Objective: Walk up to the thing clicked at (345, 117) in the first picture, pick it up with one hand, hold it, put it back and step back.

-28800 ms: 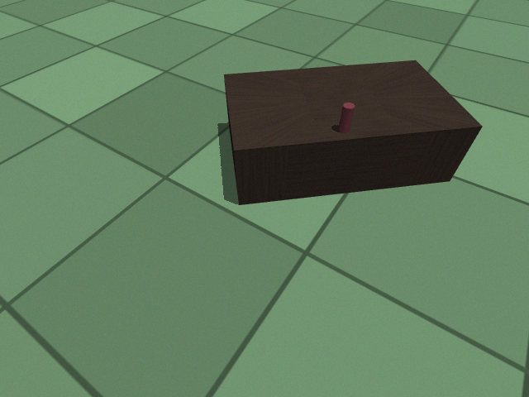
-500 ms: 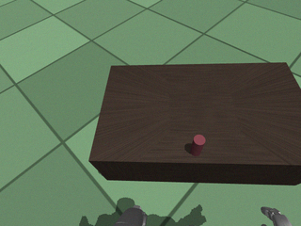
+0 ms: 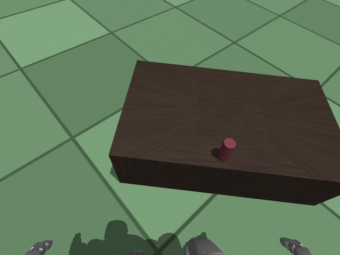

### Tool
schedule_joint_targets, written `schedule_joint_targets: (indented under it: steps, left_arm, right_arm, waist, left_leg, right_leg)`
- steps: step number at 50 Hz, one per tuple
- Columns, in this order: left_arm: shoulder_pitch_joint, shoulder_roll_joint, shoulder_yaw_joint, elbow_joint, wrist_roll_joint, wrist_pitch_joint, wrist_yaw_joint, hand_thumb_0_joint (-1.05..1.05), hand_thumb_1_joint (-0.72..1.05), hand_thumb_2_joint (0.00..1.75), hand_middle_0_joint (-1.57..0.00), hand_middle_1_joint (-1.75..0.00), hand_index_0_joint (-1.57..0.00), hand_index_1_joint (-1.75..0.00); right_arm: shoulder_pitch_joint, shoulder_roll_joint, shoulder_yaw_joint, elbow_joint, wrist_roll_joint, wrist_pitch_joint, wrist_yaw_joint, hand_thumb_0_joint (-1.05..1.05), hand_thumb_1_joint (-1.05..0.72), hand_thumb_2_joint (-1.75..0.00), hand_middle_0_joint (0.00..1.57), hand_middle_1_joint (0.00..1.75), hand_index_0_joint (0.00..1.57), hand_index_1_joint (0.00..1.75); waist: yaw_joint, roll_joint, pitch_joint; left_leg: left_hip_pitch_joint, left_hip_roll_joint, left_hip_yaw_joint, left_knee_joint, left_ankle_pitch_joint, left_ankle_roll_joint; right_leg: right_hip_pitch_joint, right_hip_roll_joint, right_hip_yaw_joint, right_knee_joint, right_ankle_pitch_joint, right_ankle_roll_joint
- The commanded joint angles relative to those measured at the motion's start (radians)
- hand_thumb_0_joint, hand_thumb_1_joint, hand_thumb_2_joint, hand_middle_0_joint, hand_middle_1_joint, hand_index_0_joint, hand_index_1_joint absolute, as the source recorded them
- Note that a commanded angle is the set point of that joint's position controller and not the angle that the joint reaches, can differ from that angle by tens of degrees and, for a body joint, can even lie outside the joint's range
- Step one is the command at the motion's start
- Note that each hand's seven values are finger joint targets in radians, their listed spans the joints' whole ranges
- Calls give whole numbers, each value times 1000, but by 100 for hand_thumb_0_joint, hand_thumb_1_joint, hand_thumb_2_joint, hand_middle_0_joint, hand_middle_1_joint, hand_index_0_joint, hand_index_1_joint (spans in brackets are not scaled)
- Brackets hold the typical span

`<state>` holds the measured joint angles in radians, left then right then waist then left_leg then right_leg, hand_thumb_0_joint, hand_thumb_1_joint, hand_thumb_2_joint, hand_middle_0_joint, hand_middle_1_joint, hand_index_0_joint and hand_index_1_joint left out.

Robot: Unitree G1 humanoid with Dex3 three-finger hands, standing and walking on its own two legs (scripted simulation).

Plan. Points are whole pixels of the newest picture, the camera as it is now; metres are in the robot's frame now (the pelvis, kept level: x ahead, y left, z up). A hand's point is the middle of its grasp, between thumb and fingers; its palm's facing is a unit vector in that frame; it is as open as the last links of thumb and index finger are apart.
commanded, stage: step back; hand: right
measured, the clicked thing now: (225, 150) +0.56 -0.24 -0.34
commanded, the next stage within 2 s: none
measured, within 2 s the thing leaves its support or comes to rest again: neither
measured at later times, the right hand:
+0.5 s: hand out of the picture -0.09 -0.29 -0.17, palm faces +0.03 +0.92 -0.39, open 7.4 cm
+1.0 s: hand out of the picture -0.19 -0.24 -0.13, palm faces +0.04 +0.90 -0.42, open 7.4 cm
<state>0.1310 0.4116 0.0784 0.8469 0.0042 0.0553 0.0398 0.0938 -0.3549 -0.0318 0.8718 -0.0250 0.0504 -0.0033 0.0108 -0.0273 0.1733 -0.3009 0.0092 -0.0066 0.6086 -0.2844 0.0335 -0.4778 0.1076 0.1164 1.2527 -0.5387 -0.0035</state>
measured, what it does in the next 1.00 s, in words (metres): walks backwards: right foot, then left foot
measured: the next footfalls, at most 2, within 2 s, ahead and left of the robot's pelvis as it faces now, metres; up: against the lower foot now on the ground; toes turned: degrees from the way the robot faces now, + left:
right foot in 0.24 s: -0.08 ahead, -0.14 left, +0.00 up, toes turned -4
left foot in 0.62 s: -0.17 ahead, +0.13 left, +0.00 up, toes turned -2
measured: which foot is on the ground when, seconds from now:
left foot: down 0.00-0.26, up 0.28-0.60, down 0.62-1.00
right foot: up 0.00-0.22, down 0.24-0.64, up 0.66-1.00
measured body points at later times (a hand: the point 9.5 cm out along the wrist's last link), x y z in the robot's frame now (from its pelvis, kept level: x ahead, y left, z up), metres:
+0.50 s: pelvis -0.14 +0.00 +0.00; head -0.09 -0.03 +0.44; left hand -0.01 +0.30 -0.10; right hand -0.09 -0.33 -0.14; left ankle -0.16 +0.13 -0.66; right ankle -0.12 -0.13 -0.73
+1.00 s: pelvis -0.31 +0.03 +0.00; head -0.24 +0.05 +0.44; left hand -0.21 +0.35 -0.14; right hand -0.20 -0.28 -0.10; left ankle -0.21 +0.13 -0.73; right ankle -0.38 -0.10 -0.69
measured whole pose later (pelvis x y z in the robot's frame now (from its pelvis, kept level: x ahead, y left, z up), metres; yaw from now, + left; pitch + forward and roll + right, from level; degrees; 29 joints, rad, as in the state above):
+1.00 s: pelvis -0.31 +0.03 +0.00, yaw -7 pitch -2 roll -1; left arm 0.19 0.41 0.07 0.87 0.02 0.07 0.01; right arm 0.08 -0.37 -0.04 0.81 -0.03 0.03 -0.01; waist 0.02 -0.02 0.18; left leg -0.39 0.05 0.06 0.59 -0.17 0.04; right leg -0.30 0.03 0.07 0.91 -0.50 0.03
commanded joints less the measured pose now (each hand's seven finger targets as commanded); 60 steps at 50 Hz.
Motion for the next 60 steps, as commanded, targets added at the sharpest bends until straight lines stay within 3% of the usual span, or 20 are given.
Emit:
schedule_joint_targets:
  steps: [1, 5, 11, 13, 14, 16, 18, 24, 27, 30, 31, 32, 33, 37, 46, 52, 54, 55, 58, 60]
  left_arm:
    - [71, 153, 50, -71, 8, -32, -1, 0, 90, 90, -20, -30, -20, -30]
    - [71, 144, 46, -84, 8, -36, -8, 0, 90, 90, -20, -30, -20, -30]
    - [255, 153, 57, -1, 21, -49, -25, 0, 90, 90, -20, -30, -20, -30]
    - [179, 296, 96, -49, 41, -60, -29, 0, 90, 90, -20, -30, -20, -30]
    - [113, 367, 104, -88, 47, -60, -24, 0, 90, 90, -20, -30, -20, -30]
    - [-36, 262, 80, -124, 31, -65, -11, 0, 90, 90, -20, -30, -20, -30]
    - [-67, 217, 72, -132, 34, -59, -9, 0, 90, 90, -20, -30, -20, -30]
    - [69, 203, 69, -128, 35, -50, 9, 0, 90, 90, -20, -30, -20, -30]
    - [44, 216, 67, -134, 27, -43, 10, 0, 90, 90, -20, -30, -20, -30]
    - [-58, 231, 55, -156, 13, -27, -1, 0, 90, 90, -20, -30, -20, -30]
    - [-40, 199, 41, -159, 11, -19, -3, 0, 90, 90, -20, -30, -20, -30]
    - [-21, 137, 27, -169, 2, -18, -5, 0, 90, 90, -20, -30, -20, -30]
    - [-105, 183, 55, -165, 4, -18, 12, 0, 90, 90, -20, -30, -20, -30]
    - [23, 177, 56, -85, -5, -11, 11, 0, 90, 90, -20, -30, -20, -30]
    - [54, 151, 41, -75, 19, -22, -20, 0, 90, 90, -20, -30, -20, -30]
    - [257, 153, 54, 30, 23, -23, -38, 0, 90, 90, -20, -30, -20, -30]
    - [222, 266, 85, -8, 47, -31, -37, 0, 90, 90, -20, -30, -20, -30]
    - [127, 355, 100, -53, 51, -25, -35, 0, 90, 90, -20, -30, -20, -30]
    - [-54, 231, 58, -106, 42, -41, -18, 0, 90, 90, -20, -30, -20, -30]
    - [-57, 223, 64, -125, 49, -44, -14, 0, 90, 90, -20, -30, -20, -30]
  right_arm:
    - [17, -236, -71, -86, 4, -30, -23, 0, -90, -90, 20, 30, 20, 30]
    - [39, -260, -81, -103, 4, -28, -21, 0, -90, -90, 20, 30, 20, 30]
    - [-51, -289, -85, -134, 13, -5, -7, 0, -90, -90, 20, 30, 20, 30]
    - [-20, -187, -58, -149, 26, -5, -5, 0, -90, -90, 20, 30, 20, 30]
    - [-84, -218, -73, -144, 17, 0, -20, 0, -90, -90, 20, 30, 20, 30]
    - [26, -247, -84, -94, 32, 0, -21, 0, -90, -90, 20, 30, 20, 30]
    - [78, -224, -73, -74, 35, -9, -26, 0, -90, -90, 20, 30, 20, 30]
    - [47, -221, -63, -91, 11, -15, -31, 0, -90, -90, 20, 30, 20, 30]
    - [103, -218, -66, -72, 7, -20, -23, 0, -90, -90, 20, 30, 20, 30]
    - [231, -228, -81, -11, 5, -25, -11, 0, -90, -90, 20, 30, 20, 30]
    - [227, -247, -90, -15, -6, -30, -13, 0, -90, -90, 20, 30, 20, 30]
    - [188, -343, -108, -38, -26, -32, -11, 0, -90, -90, 20, 30, 20, 30]
    - [149, -431, -120, -62, -11, -31, -3, 0, -90, -90, 20, 30, 20, 30]
    - [-3, -284, -82, -84, -18, -39, -26, 0, -90, -90, 20, 30, 20, 30]
    - [71, -277, -89, -101, -8, -33, -24, 0, -90, -90, 20, 30, 20, 30]
    - [-25, -302, -90, -123, -1, -4, -16, 0, -90, -90, 20, 30, 20, 30]
    - [-15, -194, -58, -143, 13, -12, -13, 0, -90, -90, 20, 30, 20, 30]
    - [-66, -206, -72, -149, 10, -8, -30, 0, -90, -90, 20, 30, 20, 30]
    - [35, -231, -75, -89, 23, -12, -32, 0, -90, -90, 20, 30, 20, 30]
    - [80, -232, -71, -78, 20, -19, -34, 0, -90, -90, 20, 30, 20, 30]
  waist:
    - [-21, 154, -194]
    - [-44, 181, -237]
    - [41, 202, -277]
    - [15, -198, -169]
    - [75, -243, -127]
    - [-28, -75, -97]
    - [-48, -120, -130]
    - [53, -151, -174]
    - [40, -184, -231]
    - [-36, -136, -263]
    - [-42, -53, -239]
    - [-30, 226, -228]
    - [-82, 279, -212]
    - [30, 135, -136]
    - [-43, 191, -241]
    - [36, 208, -286]
    - [39, -139, -172]
    - [83, -235, -107]
    - [-36, -68, -68]
    - [-27, -130, -128]
  left_leg:
    - [256, 247, -201, -151, 568, 228]
    - [278, 281, -192, -132, 532, 244]
    - [5, 232, -148, -87, 143, 120]
    - [-307, -43, -23, 216, -220, -26]
    - [-238, -89, -136, 471, -338, -46]
    - [-194, -115, -236, 645, -221, -40]
    - [-167, -137, -168, 640, -171, -44]
    - [-257, -69, -115, 405, -275, -64]
    - [-149, -35, -55, 212, -265, -47]
    - [77, -43, 34, -99, -25, -16]
    - [113, 14, -71, -193, 65, 8]
    - [158, 264, -428, -242, 268, 106]
    - [-3, 394, -580, -285, 385, 260]
    - [30, 246, -250, -196, 439, 180]
    - [265, 279, -221, -173, 377, 237]
    - [0, 227, -161, -164, 60, 108]
    - [-275, -14, -52, 117, -197, -15]
    - [-232, -91, -94, 365, -321, -53]
    - [-169, -120, -152, 573, -178, -53]
    - [-137, -106, -116, 609, -188, -57]
  right_leg:
    - [-70, -22, 24, -30, 23, 39]
    - [23, -65, -26, -273, 12, 46]
    - [353, -99, -123, -770, 260, -32]
    - [336, -389, 364, -941, 182, -156]
    - [105, -545, 490, -977, 298, -308]
    - [79, -422, 231, -883, 528, -245]
    - [120, -325, 69, -841, 586, -175]
    - [435, -394, 112, -766, 752, -224]
    - [441, -402, 110, -723, 800, -214]
    - [286, -351, 49, -637, 642, -150]
    - [193, -293, 23, -561, 506, -97]
    - [-3, -108, -68, -338, 207, -27]
    - [15, -12, 1, -146, -162, -7]
    - [-56, -6, 95, 96, 20, -16]
    - [22, -67, -30, -288, 19, 47]
    - [357, -98, -141, -770, 190, -39]
    - [304, -359, 287, -924, 81, -136]
    - [35, -542, 426, -1021, 82, -288]
    - [11, -364, 93, -882, 430, -202]
    - [87, -358, 44, -826, 560, -200]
